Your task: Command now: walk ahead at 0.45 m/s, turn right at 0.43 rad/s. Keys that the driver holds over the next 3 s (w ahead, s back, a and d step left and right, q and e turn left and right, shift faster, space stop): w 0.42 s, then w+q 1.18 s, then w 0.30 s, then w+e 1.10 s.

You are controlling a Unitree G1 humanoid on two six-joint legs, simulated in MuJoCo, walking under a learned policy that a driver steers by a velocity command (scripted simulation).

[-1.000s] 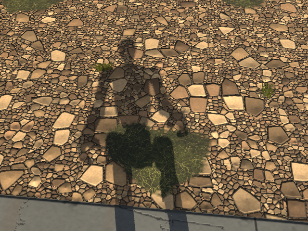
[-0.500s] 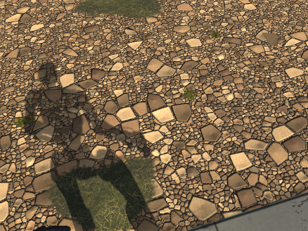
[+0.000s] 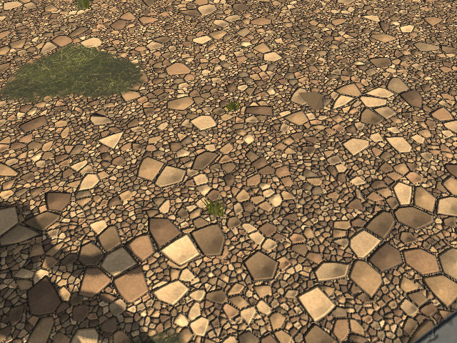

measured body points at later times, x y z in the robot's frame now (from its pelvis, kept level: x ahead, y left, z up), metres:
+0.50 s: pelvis +0.30 -0.03 -0.01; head +0.36 -0.04 +0.43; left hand +0.55 +0.16 -0.10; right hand +0.25 -0.30 -0.15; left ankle +0.07 +0.12 -0.63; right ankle +0.38 -0.12 -0.74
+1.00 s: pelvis +0.61 +0.02 -0.05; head +0.64 +0.04 +0.40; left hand +0.70 +0.30 -0.17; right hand +0.78 -0.23 -0.15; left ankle +0.67 +0.10 -0.77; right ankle +0.57 -0.15 -0.68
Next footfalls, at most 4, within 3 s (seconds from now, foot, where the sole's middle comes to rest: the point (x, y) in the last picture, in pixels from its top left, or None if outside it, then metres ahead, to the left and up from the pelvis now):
0.38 right None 0.41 -0.13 -0.78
0.84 left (211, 296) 0.71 0.10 -0.81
1.28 right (265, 239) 0.93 -0.08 -0.81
1.76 left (159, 217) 1.03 0.31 -0.81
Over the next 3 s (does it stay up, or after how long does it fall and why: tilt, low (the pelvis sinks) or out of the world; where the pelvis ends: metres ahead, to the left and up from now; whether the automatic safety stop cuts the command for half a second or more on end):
stays up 1.57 0.48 -0.03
